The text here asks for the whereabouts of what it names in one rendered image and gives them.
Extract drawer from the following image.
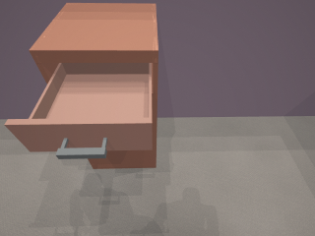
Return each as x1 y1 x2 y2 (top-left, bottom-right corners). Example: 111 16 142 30
4 63 153 152

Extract handle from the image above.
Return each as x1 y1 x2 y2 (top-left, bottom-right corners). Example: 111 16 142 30
55 138 107 159

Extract cabinet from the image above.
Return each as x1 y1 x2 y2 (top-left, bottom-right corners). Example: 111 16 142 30
29 3 158 169

